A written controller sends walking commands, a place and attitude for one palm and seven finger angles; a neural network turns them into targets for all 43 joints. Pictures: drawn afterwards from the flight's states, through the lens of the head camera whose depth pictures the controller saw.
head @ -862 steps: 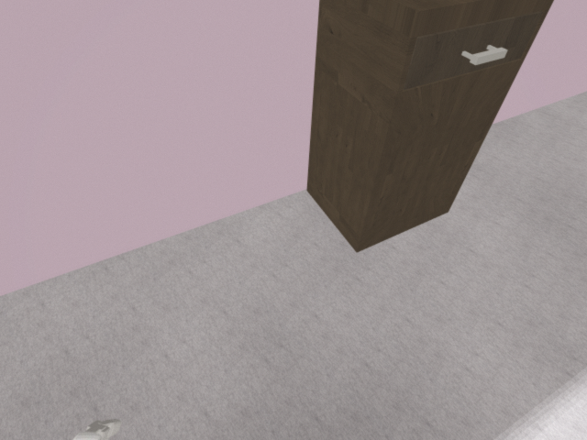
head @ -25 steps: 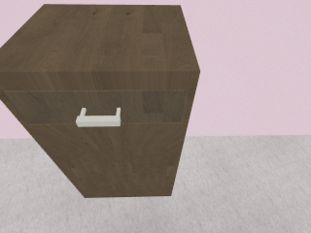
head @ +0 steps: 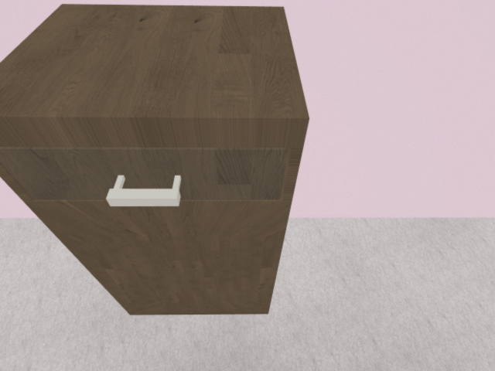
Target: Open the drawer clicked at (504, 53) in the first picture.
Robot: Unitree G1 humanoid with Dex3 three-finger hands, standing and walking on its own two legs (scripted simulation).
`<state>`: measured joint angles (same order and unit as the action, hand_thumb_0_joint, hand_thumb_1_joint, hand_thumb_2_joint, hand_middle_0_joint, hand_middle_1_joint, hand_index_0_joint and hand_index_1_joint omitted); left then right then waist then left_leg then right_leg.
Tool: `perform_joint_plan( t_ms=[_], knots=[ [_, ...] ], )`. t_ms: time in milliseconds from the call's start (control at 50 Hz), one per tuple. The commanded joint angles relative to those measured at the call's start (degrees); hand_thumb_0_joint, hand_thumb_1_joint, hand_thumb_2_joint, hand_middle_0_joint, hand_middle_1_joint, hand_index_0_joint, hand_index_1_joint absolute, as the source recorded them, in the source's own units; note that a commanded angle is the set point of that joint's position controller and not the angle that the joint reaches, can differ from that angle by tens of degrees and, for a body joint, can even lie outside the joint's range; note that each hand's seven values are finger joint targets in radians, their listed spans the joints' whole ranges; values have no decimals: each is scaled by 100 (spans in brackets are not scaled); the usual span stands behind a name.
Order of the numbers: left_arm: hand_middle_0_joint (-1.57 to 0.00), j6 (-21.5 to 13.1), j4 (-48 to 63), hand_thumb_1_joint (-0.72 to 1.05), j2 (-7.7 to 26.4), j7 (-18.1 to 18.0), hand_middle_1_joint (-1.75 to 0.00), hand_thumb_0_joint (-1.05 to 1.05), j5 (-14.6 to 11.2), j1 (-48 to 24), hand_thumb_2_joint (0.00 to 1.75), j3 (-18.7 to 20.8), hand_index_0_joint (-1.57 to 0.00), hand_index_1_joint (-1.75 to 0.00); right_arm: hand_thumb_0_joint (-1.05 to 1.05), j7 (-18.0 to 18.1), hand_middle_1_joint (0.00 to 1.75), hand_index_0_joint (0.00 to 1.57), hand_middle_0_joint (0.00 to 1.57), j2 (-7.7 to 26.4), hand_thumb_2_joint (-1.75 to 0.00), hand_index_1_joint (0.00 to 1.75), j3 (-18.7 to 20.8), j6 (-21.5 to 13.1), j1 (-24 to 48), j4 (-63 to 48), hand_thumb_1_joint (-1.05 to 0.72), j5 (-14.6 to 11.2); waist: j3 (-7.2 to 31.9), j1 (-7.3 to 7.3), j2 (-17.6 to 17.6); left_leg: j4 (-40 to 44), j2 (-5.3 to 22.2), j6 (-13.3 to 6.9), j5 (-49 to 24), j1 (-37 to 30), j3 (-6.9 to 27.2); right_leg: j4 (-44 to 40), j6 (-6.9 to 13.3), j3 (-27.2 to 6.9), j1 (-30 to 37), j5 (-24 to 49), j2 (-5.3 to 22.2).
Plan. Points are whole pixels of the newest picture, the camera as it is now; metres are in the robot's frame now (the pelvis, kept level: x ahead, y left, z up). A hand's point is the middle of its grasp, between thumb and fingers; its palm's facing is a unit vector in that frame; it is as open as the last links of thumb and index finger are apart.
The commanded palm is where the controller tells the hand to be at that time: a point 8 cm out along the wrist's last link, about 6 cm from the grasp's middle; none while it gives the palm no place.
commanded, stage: come to a stop and stand still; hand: left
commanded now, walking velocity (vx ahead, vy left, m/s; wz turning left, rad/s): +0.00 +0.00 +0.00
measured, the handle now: (146, 188) +0.40 +0.21 +0.06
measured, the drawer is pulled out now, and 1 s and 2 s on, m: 0.00 0.00 0.00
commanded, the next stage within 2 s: look again from close up in 0.32 s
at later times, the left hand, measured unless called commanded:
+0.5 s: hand out of the picture -0.01 +0.15 -0.18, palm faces +0.03 -0.98 -0.18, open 7.3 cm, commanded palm none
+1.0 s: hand out of the picture -0.03 +0.15 -0.18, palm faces +0.04 -0.98 -0.17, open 7.3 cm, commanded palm none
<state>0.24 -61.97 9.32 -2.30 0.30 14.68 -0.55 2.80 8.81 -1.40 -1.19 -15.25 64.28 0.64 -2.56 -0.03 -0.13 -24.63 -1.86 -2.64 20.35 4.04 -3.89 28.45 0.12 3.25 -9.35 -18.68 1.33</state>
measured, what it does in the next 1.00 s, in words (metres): stands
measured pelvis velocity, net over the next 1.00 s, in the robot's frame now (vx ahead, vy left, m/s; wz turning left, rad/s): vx -0.01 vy -0.01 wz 0.01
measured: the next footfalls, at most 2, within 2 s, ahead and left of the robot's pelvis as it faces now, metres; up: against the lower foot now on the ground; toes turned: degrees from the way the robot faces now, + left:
left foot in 1.74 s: -0.16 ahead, +0.07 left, +0.00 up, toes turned +8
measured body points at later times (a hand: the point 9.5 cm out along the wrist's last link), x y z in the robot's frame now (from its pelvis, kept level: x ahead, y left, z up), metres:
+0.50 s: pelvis +0.00 -0.01 +0.00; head +0.01 -0.01 +0.45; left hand -0.01 +0.21 -0.16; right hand -0.01 -0.23 -0.16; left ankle -0.08 +0.08 -0.74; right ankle -0.04 -0.12 -0.74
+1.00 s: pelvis -0.01 -0.01 +0.00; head +0.00 -0.01 +0.45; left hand -0.03 +0.20 -0.16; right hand -0.03 -0.22 -0.16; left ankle -0.08 +0.08 -0.74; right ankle -0.04 -0.12 -0.74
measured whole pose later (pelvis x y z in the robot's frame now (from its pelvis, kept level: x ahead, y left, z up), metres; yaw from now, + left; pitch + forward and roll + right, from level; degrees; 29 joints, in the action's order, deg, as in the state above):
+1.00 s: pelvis -0.01 -0.01 +0.00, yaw +1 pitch -1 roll +0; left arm -0.2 -63.6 8.1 -2.2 0.3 17.3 -0.6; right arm 3.0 6.5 -1.4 -1.6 -17.4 66.1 0.4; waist -1.9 0.3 0.7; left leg -23.5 -0.8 -1.6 18.4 4.3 -3.1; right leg 25.9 1.2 4.1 -8.8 -16.3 0.3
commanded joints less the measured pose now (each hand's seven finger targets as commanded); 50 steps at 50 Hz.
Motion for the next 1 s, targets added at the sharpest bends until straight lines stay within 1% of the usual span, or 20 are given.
perform_joint_plan(
  t_ms=[0, 60, 120, 140, 160, 240, 260, 400, 480, 500, 520, 600, 640, 660, 720, 780, 800, 860, 940, 980],
  knots=[
    [-20, -87, 157, 90, 562, -41, -30, 0, 12, 396, 90, 109, -20, -30, 0, 11, 30, 20, 20, 518, -90, 30, 74, -57, -433, -96, -90, -4, -5, 33, 68, 343, 743, -10, -2360, 392, 576, -227, 312, -563, 340, 2427, 566],
    [-20, -90, 143, 90, 555, -38, -30, 0, 8, 410, 90, 109, -20, -30, 0, 11, 30, 20, 20, 512, -90, 30, 76, -60, -435, -69, -90, -5, 9, 43, -34, 344, 752, -7, -2391, 367, 564, -246, 301, -539, 341, 2375, 549],
    [-20, -103, 116, 90, 545, -35, -30, 0, 12, 462, 90, 93, -20, -30, 0, 9, 30, 20, 20, 472, -90, 30, 77, -49, -429, -52, -90, -9, -104, 41, 107, 358, 745, 5, -2115, 425, 553, -342, 321, -584, 290, 2396, 579],
    [-20, -99, 115, 90, 534, -30, -30, 0, 8, 459, 90, 90, -20, -30, 0, 8, 30, 20, 20, 458, -90, 30, 74, -47, -455, -49, -90, -10, -87, 33, 86, 402, 750, -1, -2072, 422, 560, -358, 315, -569, 303, 2319, 563],
    [-20, -102, 116, 90, 525, -32, -30, 0, 10, 458, 90, 93, -20, -30, 0, 10, 30, 20, 20, 460, -90, 30, 74, -51, -465, -33, -90, -8, -126, 33, 74, 393, 750, 1, -2070, 446, 564, -362, 320, -574, 281, 2298, 558],
    [-20, -109, 97, 90, 510, -28, -30, 0, 7, 490, 90, 94, -20, -30, 0, 10, 30, 20, 20, 431, -90, 30, 75, -65, -498, -12, -90, -9, 10, 28, 13, 410, 766, -3, -2171, 360, 555, -374, 317, -564, 340, 2289, 540],
    [-20, -110, 91, 90, 503, -32, -30, 0, 3, 493, 90, 92, -20, -30, 0, 12, 30, 20, 20, 445, -90, 30, 75, -61, -488, -11, -90, -8, -40, 38, -35, 396, 766, 4, -2157, 371, 556, -381, 319, -580, 302, 2264, 538],
    [-20, -122, 52, 90, 473, -32, -30, 0, 10, 557, 90, 92, -20, -30, 0, 21, 30, 20, 20, 394, -90, 30, 68, -75, -548, 31, -90, -18, -64, 37, 10, 421, 775, 12, -2139, 429, 552, -413, 322, -567, 325, 2282, 544],
    [-20, -124, 36, 90, 451, -34, -30, 0, 6, 590, 90, 88, -20, -30, 0, 26, 30, 20, 20, 380, -90, 30, 69, -82, -584, 39, -90, -18, -43, 41, -56, 423, 781, 7, -2209, 404, 557, -415, 318, -556, 321, 2260, 534],
    [-20, -125, 30, 90, 439, -37, -30, 0, 8, 589, 90, 92, -20, -30, 0, 30, 30, 20, 20, 368, -90, 30, 69, -82, -597, 49, -90, -19, -52, 36, 8, 426, 783, 7, -2235, 413, 577, -405, 323, -555, 327, 2281, 524],
    [-20, -120, 30, 90, 431, -36, -30, 0, 1, 585, 90, 93, -20, -30, 0, 33, 30, 20, 20, 375, -90, 30, 70, -82, -602, 56, -90, -16, -64, 41, -89, 431, 781, 9, -2242, 421, 575, -412, 323, -554, 328, 2227, 521],
    [-20, -114, 11, 90, 404, -36, -30, 0, 6, 609, 90, 95, -20, -30, 0, 36, 30, 20, 20, 349, -90, 30, 64, -90, -620, 68, -90, -18, -136, 53, -54, 458, 786, -4, -2273, 437, 584, -426, 308, -519, 284, 2133, 518],
    [-20, -116, 13, 90, 400, -36, -30, 0, 6, 610, 90, 96, -20, -30, 0, 38, 30, 20, 20, 333, -90, 30, 58, -87, -663, 71, -90, -18, -84, 41, -3, 481, 794, -10, -2278, 433, 603, -421, 310, -512, 336, 2123, 496],
    [-20, -118, 5, 90, 395, -36, -30, 0, 4, 620, 90, 96, -20, -30, 0, 39, 30, 20, 20, 346, -90, 30, 61, -94, -649, 77, -90, -19, -106, 63, -14, 454, 780, -7, -2279, 447, 603, -426, 304, -511, 329, 2145, 516],
    [-20, -126, -1, 90, 403, -37, -30, 0, 9, 653, 90, 95, -20, -30, 0, 33, 30, 20, 20, 322, -90, 30, 59, -86, -640, 82, -90, -21, -159, 64, 65, 471, 764, 7, -2102, 495, 599, -470, 306, -526, 308, 2152, 542],
    [-20, -117, -8, 90, 369, -37, -30, 0, 5, 649, 90, 91, -20, -30, 0, 34, 30, 20, 20, 311, -90, 30, 61, -84, -652, 86, -90, -18, -205, 56, 28, 506, 769, 1, -2024, 504, 609, -483, 310, -524, 251, 1989, 522],
    [-20, -116, 0, 90, 369, -37, -30, 0, 7, 631, 90, 95, -20, -30, 0, 33, 30, 20, 20, 299, -90, 30, 64, -88, -679, 88, -90, -18, -190, 49, -49, 514, 765, -3, -2050, 514, 624, -488, 310, -533, 269, 1946, 510],
    [-20, -121, -6, 90, 365, -35, -30, 0, 8, 644, 90, 97, -20, -30, 0, 31, 30, 20, 20, 304, -90, 30, 62, -92, -679, 91, -90, -18, -165, 56, -16, 514, 769, -1, -2047, 507, 618, -489, 302, -520, 271, 1929, 506],
    [-20, -113, -26, 90, 331, -29, -30, 0, 9, 658, 90, 86, -20, -30, 0, 30, 30, 20, 20, 263, -90, 30, 58, -81, -691, 96, -90, -24, -303, 53, -53, 572, 769, -8, -1842, 578, 622, -563, 299, -534, 196, 1719, 480],
    [-20, -116, -26, 90, 338, -30, -30, 0, 10, 682, 90, 84, -20, -30, 0, 24, 30, 20, 20, 263, -90, 30, 57, -86, -680, 100, -90, -22, -280, 64, 3, 562, 763, -8, -1810, 575, 620, -565, 296, -543, 181, 1698, 495]
  ],
)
